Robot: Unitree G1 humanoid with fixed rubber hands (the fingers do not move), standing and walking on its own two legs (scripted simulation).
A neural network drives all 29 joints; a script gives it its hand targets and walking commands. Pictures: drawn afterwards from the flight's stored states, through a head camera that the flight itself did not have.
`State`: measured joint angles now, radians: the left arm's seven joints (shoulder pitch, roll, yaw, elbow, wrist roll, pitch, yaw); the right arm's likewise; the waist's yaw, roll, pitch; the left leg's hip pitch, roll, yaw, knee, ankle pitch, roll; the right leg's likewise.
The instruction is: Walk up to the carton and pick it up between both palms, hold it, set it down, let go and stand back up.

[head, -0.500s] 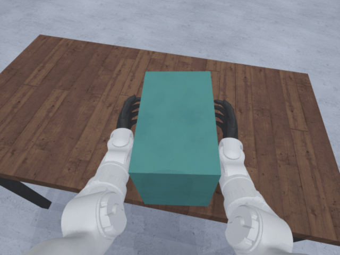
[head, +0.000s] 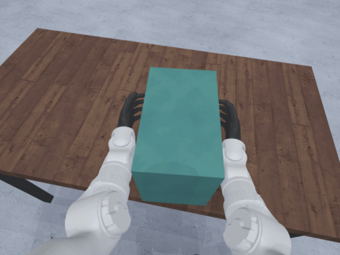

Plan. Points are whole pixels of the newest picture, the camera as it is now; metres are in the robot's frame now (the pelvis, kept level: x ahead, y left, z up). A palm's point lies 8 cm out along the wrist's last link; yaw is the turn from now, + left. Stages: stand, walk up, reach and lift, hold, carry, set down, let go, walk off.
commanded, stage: set down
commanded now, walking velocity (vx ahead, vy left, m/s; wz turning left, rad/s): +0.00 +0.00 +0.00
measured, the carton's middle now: (178, 137) +0.40 -0.01 +0.01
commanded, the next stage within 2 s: none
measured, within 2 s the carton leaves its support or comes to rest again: neither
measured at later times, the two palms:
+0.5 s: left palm (127, 123) +0.42 +0.12 +0.04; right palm (231, 134) +0.39 -0.14 +0.04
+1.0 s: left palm (126, 123) +0.43 +0.13 +0.02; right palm (230, 135) +0.40 -0.14 +0.02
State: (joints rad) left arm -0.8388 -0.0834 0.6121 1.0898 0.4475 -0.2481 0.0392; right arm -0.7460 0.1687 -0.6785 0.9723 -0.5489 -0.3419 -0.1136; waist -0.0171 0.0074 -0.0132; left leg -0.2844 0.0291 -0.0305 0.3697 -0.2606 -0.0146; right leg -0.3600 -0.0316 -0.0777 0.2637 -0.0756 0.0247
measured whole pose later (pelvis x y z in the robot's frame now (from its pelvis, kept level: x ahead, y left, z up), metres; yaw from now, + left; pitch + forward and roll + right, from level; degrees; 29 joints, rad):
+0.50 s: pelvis +0.00 +0.00 +0.00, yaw +0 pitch +11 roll -1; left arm -0.82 -0.11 0.63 1.03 0.50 -0.25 0.03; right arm -0.74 0.18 -0.71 0.95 -0.58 -0.36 -0.08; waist -0.02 0.01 -0.01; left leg -0.30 0.03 -0.03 0.38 -0.26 -0.01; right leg -0.37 -0.03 -0.08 0.25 -0.07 0.03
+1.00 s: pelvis +0.00 +0.01 -0.01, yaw -2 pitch +15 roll -2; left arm -0.88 0.04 0.41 1.21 0.28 -0.26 0.11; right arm -0.82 0.05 -0.40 1.17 -0.25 -0.36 -0.13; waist -0.02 0.01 -0.06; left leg -0.43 0.04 0.01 0.47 -0.30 -0.01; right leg -0.51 -0.02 -0.04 0.34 -0.09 0.03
